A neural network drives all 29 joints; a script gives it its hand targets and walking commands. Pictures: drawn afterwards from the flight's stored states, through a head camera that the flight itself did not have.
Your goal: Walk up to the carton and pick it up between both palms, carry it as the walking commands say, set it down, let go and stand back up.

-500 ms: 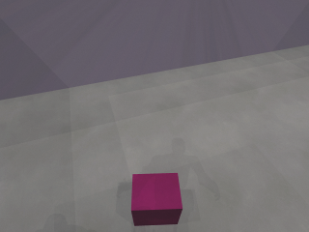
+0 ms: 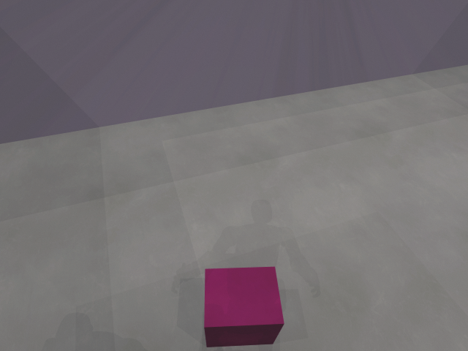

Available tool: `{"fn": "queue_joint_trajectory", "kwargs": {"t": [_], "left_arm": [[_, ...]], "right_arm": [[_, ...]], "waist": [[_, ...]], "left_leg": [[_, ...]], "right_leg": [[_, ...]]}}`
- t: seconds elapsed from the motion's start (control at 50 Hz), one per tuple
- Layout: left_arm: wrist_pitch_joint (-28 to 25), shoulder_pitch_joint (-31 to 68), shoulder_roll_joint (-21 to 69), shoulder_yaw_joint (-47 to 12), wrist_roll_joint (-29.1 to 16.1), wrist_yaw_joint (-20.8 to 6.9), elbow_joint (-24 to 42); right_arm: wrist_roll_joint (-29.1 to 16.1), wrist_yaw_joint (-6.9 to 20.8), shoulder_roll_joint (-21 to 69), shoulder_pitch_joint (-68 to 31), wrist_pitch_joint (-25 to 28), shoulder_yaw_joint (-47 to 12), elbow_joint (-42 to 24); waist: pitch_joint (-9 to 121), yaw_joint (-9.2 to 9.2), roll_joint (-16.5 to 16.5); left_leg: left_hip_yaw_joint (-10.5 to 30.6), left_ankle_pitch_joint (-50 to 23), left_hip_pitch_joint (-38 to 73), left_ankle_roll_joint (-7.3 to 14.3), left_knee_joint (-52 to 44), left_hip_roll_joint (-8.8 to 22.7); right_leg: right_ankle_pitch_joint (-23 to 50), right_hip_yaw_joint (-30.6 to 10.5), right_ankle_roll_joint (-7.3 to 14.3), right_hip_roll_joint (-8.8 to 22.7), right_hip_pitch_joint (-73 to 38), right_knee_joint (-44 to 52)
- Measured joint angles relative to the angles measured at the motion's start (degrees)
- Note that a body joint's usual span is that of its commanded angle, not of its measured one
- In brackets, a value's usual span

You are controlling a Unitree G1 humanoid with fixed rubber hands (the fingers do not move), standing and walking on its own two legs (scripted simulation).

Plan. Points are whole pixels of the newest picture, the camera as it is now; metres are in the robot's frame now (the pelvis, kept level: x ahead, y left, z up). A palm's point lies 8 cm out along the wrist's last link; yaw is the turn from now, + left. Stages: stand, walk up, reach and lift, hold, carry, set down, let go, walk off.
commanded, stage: walk up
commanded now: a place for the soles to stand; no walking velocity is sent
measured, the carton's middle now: (240, 307) +0.43 -0.05 -0.64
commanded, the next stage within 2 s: reach and lift in 1.08 s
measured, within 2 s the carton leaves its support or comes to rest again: neither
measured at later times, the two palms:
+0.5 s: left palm out of the picture +0.12 +0.29 -0.10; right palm out of the picture +0.11 -0.32 -0.10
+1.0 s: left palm out of the picture +0.11 +0.29 -0.10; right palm out of the picture +0.10 -0.33 -0.10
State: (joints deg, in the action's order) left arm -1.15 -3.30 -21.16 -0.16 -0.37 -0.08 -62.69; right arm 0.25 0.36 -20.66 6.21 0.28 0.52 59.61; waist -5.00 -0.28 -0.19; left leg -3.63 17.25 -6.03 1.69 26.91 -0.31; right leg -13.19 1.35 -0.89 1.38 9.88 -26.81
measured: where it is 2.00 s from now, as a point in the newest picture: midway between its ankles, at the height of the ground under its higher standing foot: outside the picture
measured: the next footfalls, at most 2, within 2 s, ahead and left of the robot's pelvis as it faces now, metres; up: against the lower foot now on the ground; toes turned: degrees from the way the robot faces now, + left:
none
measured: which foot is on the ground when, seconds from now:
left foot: down 0.00-1.00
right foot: down 0.00-1.00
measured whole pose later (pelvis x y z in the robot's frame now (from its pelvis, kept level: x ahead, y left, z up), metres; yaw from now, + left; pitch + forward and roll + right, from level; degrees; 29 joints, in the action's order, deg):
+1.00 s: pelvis +0.02 -0.02 +0.01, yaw +2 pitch -3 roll +0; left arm -1.7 -4.6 -21.1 1.8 0.6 -0.3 -63.3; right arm 1.2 0.2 -22.0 7.9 0.9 0.6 62.3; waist -1.0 -0.2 -0.7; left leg -1.4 14.3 -2.4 -0.3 19.6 1.0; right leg -11.4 3.8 1.0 0.0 5.7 -19.9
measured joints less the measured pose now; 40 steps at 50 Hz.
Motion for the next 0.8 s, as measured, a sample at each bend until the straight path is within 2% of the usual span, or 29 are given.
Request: {"fn": "queue_joint_trajectory", "kwargs": {"t": [0.3,0.8], "left_arm": [[-0.4,3.2,0.6,0.5,0.3,0.4,-1.2],[-0.6,-1.2,0.5,1.7,1.1,-0.1,-1.1]], "right_arm": [[-0.2,-0.2,-0.9,-2.8,0.3,0.2,2.5],[1.0,0.0,-1.0,0.7,0.5,0.3,3.3]], "waist": [[2.0,-0.26,-0.2],[3.8,0.16,-0.8]], "left_leg": [[0.8,-3.4,3.5,-0.9,-7.6,0.0],[2.0,-3.6,3.6,-2.0,-8.1,1.4]], "right_leg": [[2.0,0.8,0.7,-0.2,-2.8,5.6],[2.6,2.2,1.9,-1.5,-4.0,7.6]]}}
